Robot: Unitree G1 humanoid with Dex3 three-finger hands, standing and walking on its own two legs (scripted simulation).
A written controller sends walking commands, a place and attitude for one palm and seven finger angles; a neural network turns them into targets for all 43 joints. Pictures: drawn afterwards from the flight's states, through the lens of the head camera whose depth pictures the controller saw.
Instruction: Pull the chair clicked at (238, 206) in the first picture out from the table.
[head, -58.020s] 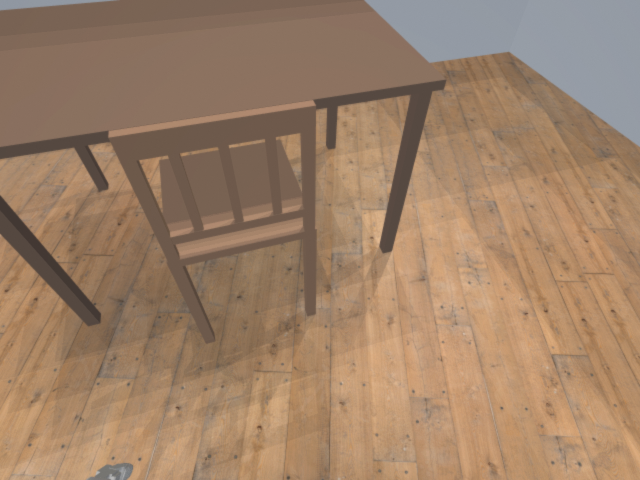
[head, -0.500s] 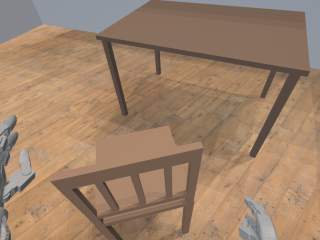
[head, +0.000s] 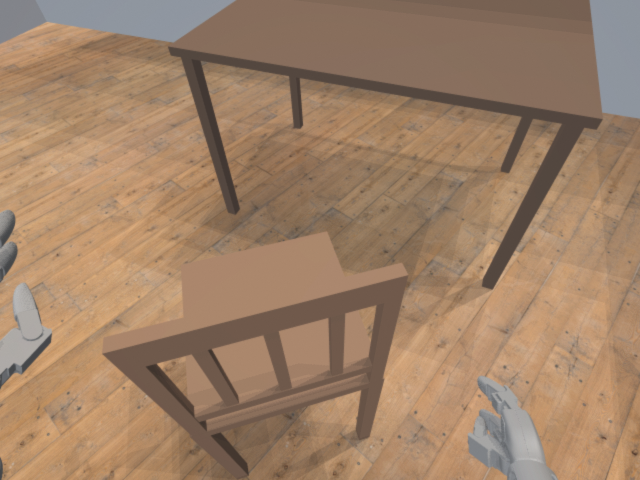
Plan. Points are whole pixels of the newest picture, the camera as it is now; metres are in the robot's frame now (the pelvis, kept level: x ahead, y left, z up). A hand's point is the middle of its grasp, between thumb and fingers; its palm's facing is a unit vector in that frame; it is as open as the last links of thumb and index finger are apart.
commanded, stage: step back with the hand held close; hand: left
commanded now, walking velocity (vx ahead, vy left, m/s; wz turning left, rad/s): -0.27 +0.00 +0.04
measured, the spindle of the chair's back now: (278, 360) +0.31 +0.10 -0.11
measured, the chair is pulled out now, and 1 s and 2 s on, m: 0.63 0.63 0.63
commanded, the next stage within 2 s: stop stepping back and stand still in 1.26 s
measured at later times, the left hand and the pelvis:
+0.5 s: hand out of the picture +0.13 +0.27 +0.15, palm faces +0.44 -0.76 -0.47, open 7.5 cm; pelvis -0.07 +0.00 -0.01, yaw +1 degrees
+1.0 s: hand out of the picture +0.08 +0.27 +0.16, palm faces +0.45 -0.72 -0.52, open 7.5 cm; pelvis -0.11 +0.00 -0.02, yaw +4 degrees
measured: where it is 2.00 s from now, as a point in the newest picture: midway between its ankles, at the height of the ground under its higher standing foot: outside the picture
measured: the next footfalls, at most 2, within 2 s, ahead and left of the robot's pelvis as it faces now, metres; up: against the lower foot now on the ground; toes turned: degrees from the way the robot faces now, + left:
right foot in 1.10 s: -0.09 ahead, -0.15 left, +0.00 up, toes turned +2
left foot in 1.42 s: -0.14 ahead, +0.08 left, +0.00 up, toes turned +2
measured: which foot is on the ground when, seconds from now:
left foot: down 0.00-1.00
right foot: down 0.00-0.92, up 0.94-1.00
